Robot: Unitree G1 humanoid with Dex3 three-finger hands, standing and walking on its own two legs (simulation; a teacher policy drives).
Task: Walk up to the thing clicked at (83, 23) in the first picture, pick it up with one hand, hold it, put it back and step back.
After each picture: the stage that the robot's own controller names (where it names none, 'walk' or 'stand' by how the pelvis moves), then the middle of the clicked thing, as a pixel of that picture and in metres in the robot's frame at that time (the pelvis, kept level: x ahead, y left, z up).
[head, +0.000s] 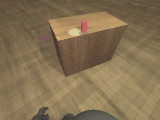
stand; (83, 26) +0.98 +0.13 +0.05
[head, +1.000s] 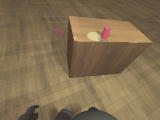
walk; (105, 33) +0.87 -0.11 +0.07
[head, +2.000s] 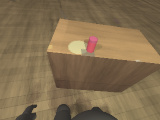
walk; (91, 44) +0.58 +0.02 +0.09
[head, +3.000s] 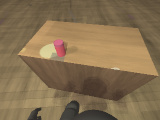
walk; (60, 48) +0.47 +0.27 +0.09
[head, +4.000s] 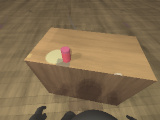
stand; (66, 54) +0.47 +0.22 +0.06
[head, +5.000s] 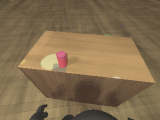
stand; (62, 59) +0.43 +0.23 +0.05
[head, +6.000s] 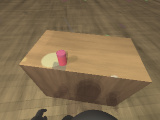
stand; (61, 58) +0.45 +0.23 +0.05
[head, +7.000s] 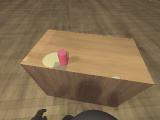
stand; (63, 58) +0.45 +0.23 +0.05
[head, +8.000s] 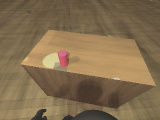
stand; (63, 58) +0.44 +0.22 +0.05
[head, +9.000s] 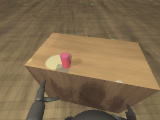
rise first; (65, 60) +0.43 +0.22 +0.05
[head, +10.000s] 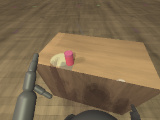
go down; (69, 58) +0.46 +0.21 +0.05
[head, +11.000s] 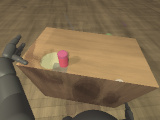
go down; (63, 59) +0.43 +0.20 +0.06
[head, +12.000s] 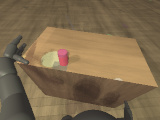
approach; (63, 57) +0.44 +0.20 +0.06
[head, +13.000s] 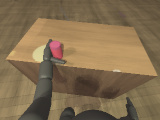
close; (56, 50) +0.45 +0.22 +0.10
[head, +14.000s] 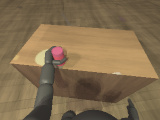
lift; (59, 56) +0.40 +0.20 +0.11
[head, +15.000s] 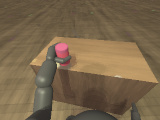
lift; (63, 55) +0.33 +0.17 +0.24
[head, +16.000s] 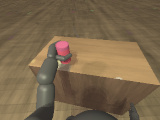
hold; (64, 53) +0.34 +0.17 +0.24
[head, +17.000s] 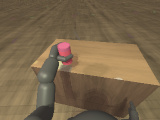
hold; (65, 54) +0.34 +0.16 +0.24
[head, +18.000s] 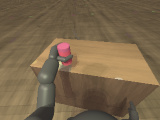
crouch; (65, 54) +0.34 +0.17 +0.23
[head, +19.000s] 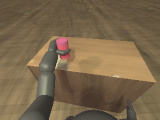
crouch; (63, 48) +0.39 +0.18 +0.23
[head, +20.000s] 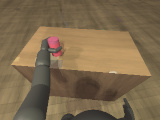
lower; (55, 47) +0.47 +0.22 +0.14
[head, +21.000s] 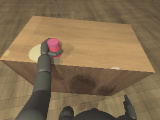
lower; (54, 48) +0.46 +0.22 +0.10
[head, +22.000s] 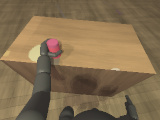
lower; (54, 49) +0.46 +0.22 +0.10
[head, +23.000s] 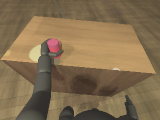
lower; (54, 49) +0.46 +0.22 +0.10
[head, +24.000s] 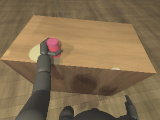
rest; (54, 48) +0.46 +0.22 +0.10
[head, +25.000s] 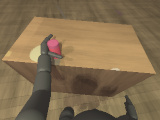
withdraw; (54, 49) +0.46 +0.22 +0.10
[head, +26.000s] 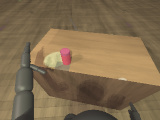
sink last; (65, 56) +0.44 +0.21 +0.08
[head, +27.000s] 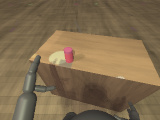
stand; (68, 55) +0.48 +0.22 +0.07
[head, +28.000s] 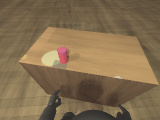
stand; (63, 55) +0.45 +0.22 +0.07
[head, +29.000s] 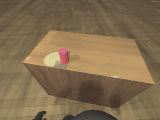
stand; (64, 56) +0.47 +0.23 +0.05
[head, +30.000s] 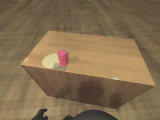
stand; (62, 58) +0.45 +0.23 +0.05
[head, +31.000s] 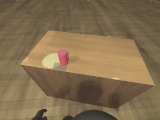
stand; (63, 58) +0.45 +0.23 +0.05
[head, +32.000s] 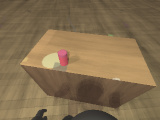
stand; (63, 58) +0.44 +0.22 +0.05
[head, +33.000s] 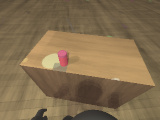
stand; (63, 58) +0.44 +0.23 +0.05
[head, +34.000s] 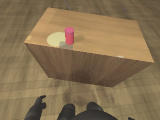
walk; (69, 36) +0.59 +0.19 +0.06
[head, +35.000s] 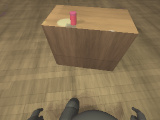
walk; (73, 18) +0.92 +0.28 +0.08
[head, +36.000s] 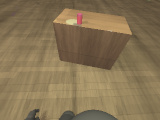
walk; (79, 18) +1.12 +0.20 +0.06
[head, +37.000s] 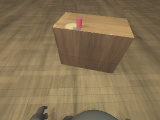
stand; (79, 23) +1.06 +0.21 +0.05
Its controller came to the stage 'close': yes
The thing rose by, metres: 0.22
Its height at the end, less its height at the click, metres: +0.00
